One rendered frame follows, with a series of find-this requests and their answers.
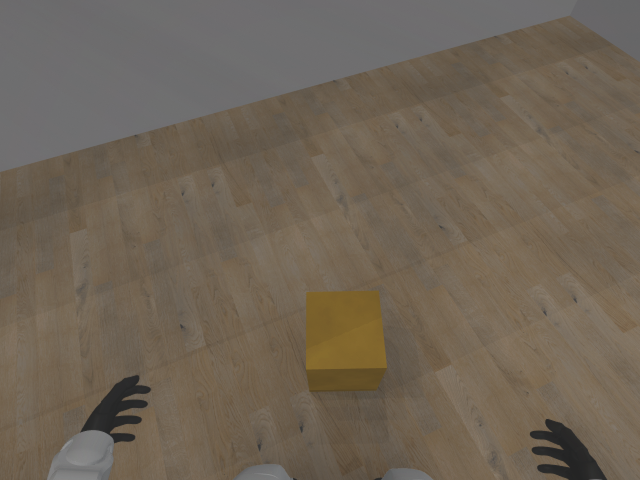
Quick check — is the robot left hand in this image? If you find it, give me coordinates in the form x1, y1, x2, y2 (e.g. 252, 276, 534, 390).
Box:
81, 375, 151, 443

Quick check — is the carton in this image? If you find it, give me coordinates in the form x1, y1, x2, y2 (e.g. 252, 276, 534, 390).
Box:
306, 291, 387, 392

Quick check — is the left robot forearm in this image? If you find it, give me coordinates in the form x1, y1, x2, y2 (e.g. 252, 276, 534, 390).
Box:
47, 430, 114, 480

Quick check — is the robot right hand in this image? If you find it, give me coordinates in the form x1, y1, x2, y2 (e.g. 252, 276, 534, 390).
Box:
530, 419, 607, 480

